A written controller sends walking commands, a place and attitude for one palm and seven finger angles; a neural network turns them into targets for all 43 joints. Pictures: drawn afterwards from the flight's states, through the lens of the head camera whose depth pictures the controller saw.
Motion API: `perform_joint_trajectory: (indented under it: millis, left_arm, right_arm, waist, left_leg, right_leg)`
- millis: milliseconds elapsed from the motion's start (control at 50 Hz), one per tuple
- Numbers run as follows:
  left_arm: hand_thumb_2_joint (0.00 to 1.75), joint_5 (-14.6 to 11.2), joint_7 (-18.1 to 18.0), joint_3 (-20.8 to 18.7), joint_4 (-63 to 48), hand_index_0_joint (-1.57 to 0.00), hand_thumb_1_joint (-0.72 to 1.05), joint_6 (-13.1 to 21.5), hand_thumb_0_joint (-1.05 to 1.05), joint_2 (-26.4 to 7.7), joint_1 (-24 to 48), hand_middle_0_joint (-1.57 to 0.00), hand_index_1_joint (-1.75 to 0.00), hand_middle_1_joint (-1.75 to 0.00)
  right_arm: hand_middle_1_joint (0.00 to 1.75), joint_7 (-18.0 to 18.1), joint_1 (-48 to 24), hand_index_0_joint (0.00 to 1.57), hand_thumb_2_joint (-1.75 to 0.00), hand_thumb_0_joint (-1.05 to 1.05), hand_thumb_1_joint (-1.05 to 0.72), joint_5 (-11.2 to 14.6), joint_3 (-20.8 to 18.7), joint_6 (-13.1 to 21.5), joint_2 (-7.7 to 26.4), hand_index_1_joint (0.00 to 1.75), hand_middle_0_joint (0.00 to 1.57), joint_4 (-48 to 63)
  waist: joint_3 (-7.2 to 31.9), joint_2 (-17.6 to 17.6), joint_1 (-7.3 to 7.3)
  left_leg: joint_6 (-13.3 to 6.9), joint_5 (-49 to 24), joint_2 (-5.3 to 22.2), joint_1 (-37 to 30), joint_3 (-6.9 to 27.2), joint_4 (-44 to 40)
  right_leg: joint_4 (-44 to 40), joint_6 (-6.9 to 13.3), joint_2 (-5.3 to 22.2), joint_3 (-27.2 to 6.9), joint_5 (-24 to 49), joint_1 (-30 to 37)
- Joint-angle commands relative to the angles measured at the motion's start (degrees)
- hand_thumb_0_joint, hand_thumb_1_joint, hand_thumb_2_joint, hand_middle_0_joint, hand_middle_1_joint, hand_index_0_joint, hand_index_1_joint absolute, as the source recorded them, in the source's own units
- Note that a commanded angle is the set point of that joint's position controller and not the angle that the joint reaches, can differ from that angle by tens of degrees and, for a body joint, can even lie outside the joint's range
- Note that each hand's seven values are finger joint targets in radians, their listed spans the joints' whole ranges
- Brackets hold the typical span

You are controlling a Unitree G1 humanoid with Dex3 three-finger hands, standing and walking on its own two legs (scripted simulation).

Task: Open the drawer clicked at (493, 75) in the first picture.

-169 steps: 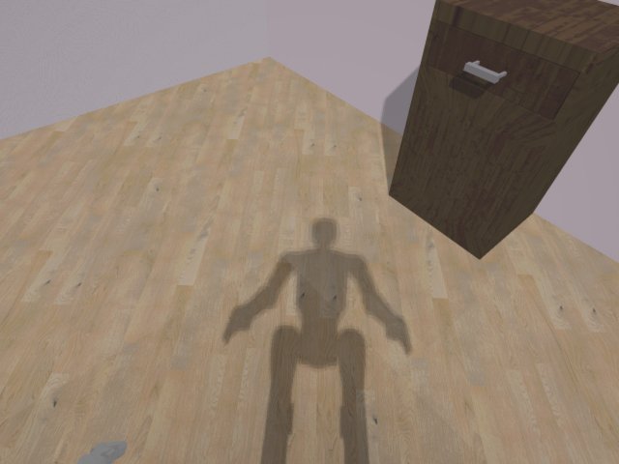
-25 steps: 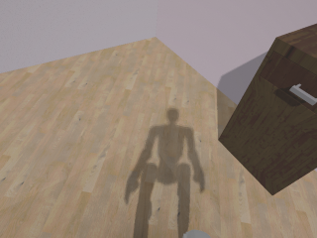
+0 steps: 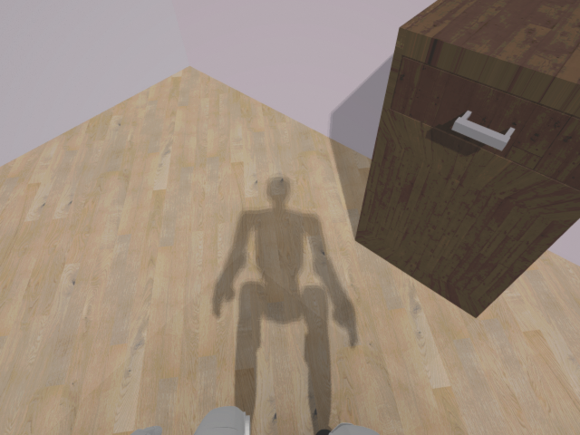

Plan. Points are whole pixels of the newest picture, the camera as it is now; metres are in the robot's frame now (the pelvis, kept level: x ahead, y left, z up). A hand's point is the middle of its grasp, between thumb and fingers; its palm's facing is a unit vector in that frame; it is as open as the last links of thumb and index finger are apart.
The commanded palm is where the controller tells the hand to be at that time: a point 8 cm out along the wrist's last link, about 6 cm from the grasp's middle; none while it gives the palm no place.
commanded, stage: turn to face it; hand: left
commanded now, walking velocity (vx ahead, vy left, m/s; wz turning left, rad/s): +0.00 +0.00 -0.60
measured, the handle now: (484, 128) +0.72 -0.39 -0.03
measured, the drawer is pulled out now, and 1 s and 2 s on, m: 0.00 0.00 0.00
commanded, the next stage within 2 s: take the last steps up to it in 1.00 s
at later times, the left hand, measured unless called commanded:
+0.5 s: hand out of the picture +0.13 +0.26 -0.16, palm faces -0.22 -0.95 -0.22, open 7.4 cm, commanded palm none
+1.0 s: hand (227, 384) +0.21 +0.12 -0.14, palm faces -0.53 -0.81 -0.26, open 7.4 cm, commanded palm none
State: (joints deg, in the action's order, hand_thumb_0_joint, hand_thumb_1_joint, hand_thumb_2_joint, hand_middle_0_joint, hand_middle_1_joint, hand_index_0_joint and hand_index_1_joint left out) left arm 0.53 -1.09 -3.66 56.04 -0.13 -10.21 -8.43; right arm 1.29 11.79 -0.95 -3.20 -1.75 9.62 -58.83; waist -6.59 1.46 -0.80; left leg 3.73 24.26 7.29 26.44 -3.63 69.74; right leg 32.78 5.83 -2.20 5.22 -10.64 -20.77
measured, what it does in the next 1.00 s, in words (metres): steps on the spot, turning right: left foot, then right foot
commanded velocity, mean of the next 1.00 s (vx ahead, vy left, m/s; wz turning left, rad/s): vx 0.00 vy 0.00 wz -0.48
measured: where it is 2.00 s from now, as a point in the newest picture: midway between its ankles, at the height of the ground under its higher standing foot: outside the picture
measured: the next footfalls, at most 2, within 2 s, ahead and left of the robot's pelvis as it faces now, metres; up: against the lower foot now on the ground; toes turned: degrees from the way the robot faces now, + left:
left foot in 0.34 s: +0.07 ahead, +0.16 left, +0.00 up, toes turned -10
right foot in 0.78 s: -0.03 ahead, -0.08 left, +0.00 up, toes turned -34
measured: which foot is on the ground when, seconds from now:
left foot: up 0.00-0.32, down 0.34-0.80, up 0.82-1.00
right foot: down 0.00-0.34, up 0.36-0.76, down 0.78-1.00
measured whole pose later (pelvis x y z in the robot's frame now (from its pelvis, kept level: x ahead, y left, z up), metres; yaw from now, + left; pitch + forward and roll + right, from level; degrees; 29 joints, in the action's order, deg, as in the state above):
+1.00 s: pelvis +0.01 +0.03 +0.01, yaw -33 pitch +0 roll +1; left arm 0.8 -0.6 -2.2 52.9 -1.2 -10.3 -6.9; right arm 1.1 13.0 -0.9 -3.4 -3.6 14.1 -56.4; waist -4.4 2.6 -2.3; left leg 5.1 24.1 6.5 27.3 -2.8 61.1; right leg 29.9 1.6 0.3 1.3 -17.2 -12.5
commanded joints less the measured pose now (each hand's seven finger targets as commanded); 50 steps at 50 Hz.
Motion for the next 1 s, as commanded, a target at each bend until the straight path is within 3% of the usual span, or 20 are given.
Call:
perform_joint_trajectory:
  millis: [0, 100, 180, 240, 280, 300, 320, 340, 400, 440, 480, 600, 700, 740, 760, 780, 800, 820, 900, 980]
  left_arm:
    - [0.9, 0.9, -0.3, -2.5, -4.1, -0.2, 0.9, 0.5, 0.0, -10.3, -1.1, -0.2, -0.3, -0.3]
    - [0.9, 0.9, 0.6, -3.1, -4.9, -0.2, 0.9, -0.1, 0.0, -11.7, -3.5, -0.2, -0.3, -0.3]
    - [0.9, 1.0, 0.8, -3.6, -6.2, -0.2, 0.9, -0.7, 0.0, -12.7, -4.5, -0.2, -0.3, -0.3]
    - [0.9, 1.0, 0.6, -3.8, -7.2, -0.2, 0.9, -1.2, 0.0, -13.2, -3.6, -0.2, -0.3, -0.3]
    - [0.9, 0.6, 0.6, -3.6, -7.8, -0.2, 0.9, -1.6, 0.0, -13.1, -1.3, -0.2, -0.3, -0.3]
    - [0.9, 0.2, 0.7, -3.3, -8.5, -0.2, 0.9, -1.7, 0.0, -11.5, -0.4, -0.2, -0.3, -0.3]
    - [0.9, -0.5, 1.3, -2.7, -9.9, -0.2, 0.9, -1.8, 0.0, -8.0, -0.8, -0.2, -0.3, -0.3]
    - [0.9, 0.4, 1.6, -2.9, -10.3, -0.2, 0.9, -1.9, 0.0, -8.8, 0.1, -0.2, -0.3, -0.3]
    - [0.9, 1.4, 2.6, -4.4, -6.7, -0.2, 0.9, -3.2, 0.0, -11.0, -4.8, -0.2, -0.3, -0.3]
    - [0.9, 1.1, 2.9, -3.7, -6.5, -0.2, 0.9, -3.4, 0.0, -9.4, -5.2, -0.2, -0.3, -0.3]
    - [0.9, 0.8, 2.9, -3.0, -7.1, -0.2, 0.9, -3.3, 0.0, -8.5, -3.0, -0.2, -0.3, -0.3]
    - [0.9, 0.6, 3.1, -1.8, -8.5, -0.2, 0.9, -3.2, 0.0, -6.9, 3.5, -0.2, -0.3, -0.3]
    - [0.9, 0.5, 2.6, -1.3, -7.9, -0.2, 0.9, -2.0, 0.0, -6.6, 1.9, -0.2, -0.3, -0.3]
    - [0.9, 0.7, 2.1, -1.9, -5.9, -0.2, 0.9, -0.8, 0.0, -9.5, -4.4, -0.2, -0.3, -0.3]
    - [0.9, 1.3, 1.1, -3.1, -4.3, -0.2, 0.9, 0.1, 0.0, -16.3, -9.3, -0.2, -0.3, -0.3]
    - [0.9, 0.4, 0.4, -3.7, -3.4, -0.2, 0.9, -0.3, 0.0, -18.9, -11.7, -0.2, -0.3, -0.3]
    - [0.9, 0.2, -0.2, -3.2, -3.6, -0.2, 0.9, -0.4, 0.0, -17.1, -11.2, -0.2, -0.3, -0.3]
    - [0.9, 0.4, -0.7, -3.3, -4.0, -0.2, 0.9, -0.5, 0.0, -15.5, -8.8, -0.2, -0.3, -0.3]
    - [0.9, 0.5, -0.5, -2.0, -6.0, -0.2, 0.9, -0.3, 0.0, -11.9, -0.8, -0.2, -0.3, -0.3]
    - [0.9, 0.6, -0.1, -1.7, -5.7, -0.2, 0.9, -0.2, 0.0, -12.1, -1.8, -0.2, -0.3, -0.3]
  right_arm:
    - [0.3, 0.1, 5.7, 0.2, -0.9, 0.0, -0.9, -0.5, -1.0, -0.2, 4.2, 0.3, 0.2, 3.6]
    - [0.3, -0.1, -0.4, 0.2, -0.9, 0.0, -0.9, -0.4, -1.3, 0.0, 5.9, 0.3, 0.2, 7.5]
    - [0.3, 0.2, -4.1, 0.2, -0.9, 0.0, -0.9, 0.1, -1.2, 0.5, 7.0, 0.3, 0.2, 10.1]
    - [0.3, 0.6, -2.9, 0.2, -0.9, 0.0, -0.9, 0.8, -1.2, 1.0, 7.4, 0.3, 0.2, 10.5]
    - [0.3, 1.0, 1.7, 0.2, -0.9, 0.0, -0.9, 1.0, -1.4, 1.4, 8.2, 0.3, 0.2, 9.4]
    - [0.3, 1.3, 4.2, 0.2, -0.9, 0.0, -0.9, 0.9, -1.6, 1.9, 9.9, 0.3, 0.2, 9.0]
    - [0.3, 1.4, 4.1, 0.2, -0.9, 0.0, -0.9, 0.1, -2.4, 2.1, 14.7, 0.3, 0.2, 9.8]
    - [0.3, 1.2, 0.4, 0.2, -0.9, 0.0, -0.9, -0.1, -2.7, 1.5, 16.9, 0.3, 0.2, 11.4]
    - [0.3, 1.5, -8.6, 0.2, -0.9, 0.0, -0.9, -0.2, -0.5, 2.0, 10.2, 0.3, 0.2, 13.9]
    - [0.3, 1.4, -6.0, 0.2, -0.9, 0.0, -0.9, -0.4, -0.7, 2.4, 10.7, 0.3, 0.2, 13.2]
    - [0.3, 1.3, -1.2, 0.2, -0.9, 0.0, -0.9, -0.4, -1.2, 2.5, 11.2, 0.3, 0.2, 11.5]
    - [0.3, 0.8, 6.0, 0.2, -0.9, 0.0, -0.9, -0.5, -2.3, 2.2, 12.9, 0.3, 0.2, 8.2]
    - [0.3, 0.1, 5.7, 0.2, -0.9, 0.0, -0.9, -0.5, -3.3, 1.8, 14.3, 0.3, 0.2, 7.0]
    - [0.3, -0.3, 5.4, 0.2, -0.9, 0.0, -0.9, 0.2, -3.0, 1.7, 13.3, 0.3, 0.2, 7.3]
    - [0.3, -0.6, 4.6, 0.2, -0.9, 0.0, -0.9, 0.6, -1.9, 1.5, 9.0, 0.3, 0.2, 8.9]
    - [0.3, -0.2, 0.4, 0.2, -0.9, 0.0, -0.9, 0.4, -0.9, 0.9, 7.2, 0.3, 0.2, 11.1]
    - [0.3, 0.5, 0.5, 0.2, -0.9, 0.0, -0.9, 0.5, -0.8, 0.3, 7.7, 0.3, 0.2, 10.9]
    - [0.3, 0.6, -0.5, 0.2, -0.9, 0.0, -0.9, 0.3, -0.6, 0.1, 6.9, 0.3, 0.2, 10.1]
    - [0.3, 0.2, 2.2, 0.2, -0.9, 0.0, -0.9, 0.0, -1.0, -0.3, 7.7, 0.3, 0.2, 6.5]
    - [0.3, 0.0, 1.5, 0.2, -0.9, 0.0, -0.9, -0.1, -1.1, -0.6, 7.5, 0.3, 0.2, 6.2]
  waist:
    - [8.4, -5.6, -0.76]
    - [8.7, -8.8, 1.44]
    - [9.8, -9.7, 2.94]
    - [11.6, -10.6, 2.73]
    - [13.0, -10.2, 0.34]
    - [13.6, -4.9, -1.25]
    - [12.3, 10.6, -1.49]
    - [7.5, 14.4, -0.69]
    - [4.3, 7.1, 4.04]
    - [5.2, 7.2, 3.27]
    - [7.2, 7.5, 1.08]
    - [7.2, 10.3, -2.66]
    - [9.5, 12.1, -1.67]
    - [12.7, 4.9, 1.94]
    - [15.2, -13.3, 4.38]
    - [15.0, -17.9, 5.55]
    - [14.6, -12.1, 5.02]
    - [12.3, -14.2, 4.46]
    - [8.4, -9.1, 0.38]
    - [6.3, -10.3, 0.61]
  left_leg:
    - [1.0, -3.7, 0.0, -1.3, 2.0, -6.2]
    - [1.3, -3.4, -2.1, 0.6, 2.3, -14.4]
    - [0.7, 0.1, -4.6, -2.1, 2.6, -23.1]
    - [-0.3, 0.5, -6.3, -6.8, 3.2, -32.0]
    - [-1.2, -6.1, -6.6, -17.0, 2.7, -43.5]
    - [-2.4, -9.1, -2.7, -25.5, 5.3, -50.0]
    - [-6.1, -6.8, 11.2, -30.0, 19.3, -57.3]
    - [-10.2, -13.1, 20.7, -22.5, 24.1, -58.2]
    - [-9.4, -19.7, 11.7, -11.6, 10.0, -55.5]
    - [-9.3, -26.6, 9.0, -16.7, 4.3, -52.9]
    - [-10.1, -33.2, 9.3, -23.7, 2.8, -50.4]
    - [-11.0, -41.7, 11.8, -27.2, 0.3, -47.7]
    - [-8.8, -43.5, 12.7, -25.3, -3.1, -42.0]
    - [-3.8, -35.1, 10.2, -17.4, -7.1, -31.3]
    - [-0.3, -8.6, 4.4, -0.2, -9.5, -19.4]
    - [1.0, 13.9, -0.3, 6.8, -4.4, -9.8]
    - [0.3, 11.7, 1.0, 6.4, 1.3, -5.9]
    - [0.2, 9.3, 1.2, 8.5, 2.3, -4.8]
    - [1.5, 0.0, 0.0, 4.4, 1.7, -5.7]
    - [1.8, -2.7, -1.7, 2.5, 1.0, -10.0]
  right_leg:
    - [-16.9, 3.7, 14.5, -17.3, 6.0, 0.2]
    - [-16.5, 3.4, 12.9, -21.8, 0.9, 4.3]
    - [-14.9, 4.2, 12.9, -26.9, 5.6, 6.9]
    - [-12.8, 3.6, 12.2, -29.6, 12.4, 8.3]
    - [-10.4, 0.6, 10.3, -29.1, 10.7, 3.5]
    - [-6.1, -2.4, 6.2, -25.2, 5.1, -3.3]
    - [5.6, -5.9, -1.8, -16.1, -9.3, -14.3]
    - [19.4, -8.2, -1.5, -8.9, -20.5, -17.7]
    - [36.1, -9.5, 1.8, -9.0, -12.1, -11.9]
    - [37.9, -10.3, 2.1, -7.5, -10.7, -13.6]
    - [34.6, -10.7, 2.9, -5.9, -11.4, -15.4]
    - [19.3, -10.3, 4.7, -1.4, -15.8, -9.9]
    - [3.2, -7.9, 3.0, 1.1, -11.5, 0.2]
    - [-11.0, -6.2, 5.3, -1.5, 4.9, 15.4]
    - [-12.1, -1.5, 18.8, -17.4, 26.2, 29.2]
    - [-8.7, 4.3, 26.5, -24.5, 47.4, 27.7]
    - [-7.8, 6.6, 26.6, -20.1, 46.0, 24.6]
    - [-8.5, 6.0, 22.6, -18.7, 41.9, 23.0]
    - [-10.1, 3.4, 16.6, -12.5, 32.7, 14.9]
    - [-12.0, 3.4, 15.0, -14.0, 26.0, 11.0]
